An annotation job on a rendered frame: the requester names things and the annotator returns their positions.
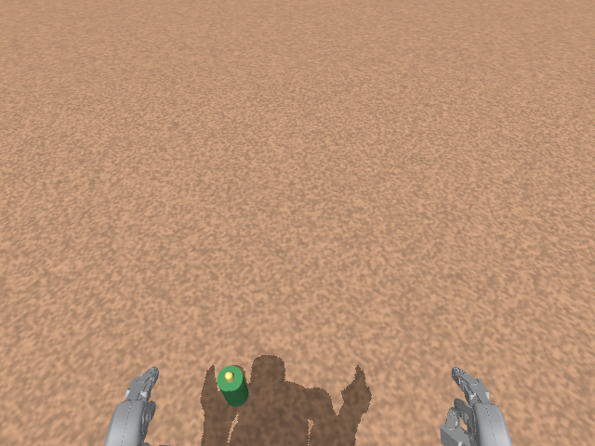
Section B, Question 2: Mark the left robot hand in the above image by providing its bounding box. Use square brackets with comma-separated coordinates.
[104, 367, 170, 446]

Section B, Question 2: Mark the bottle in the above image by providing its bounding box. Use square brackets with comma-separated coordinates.
[217, 366, 248, 407]

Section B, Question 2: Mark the right robot hand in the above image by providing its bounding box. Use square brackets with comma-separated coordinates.
[440, 367, 512, 446]

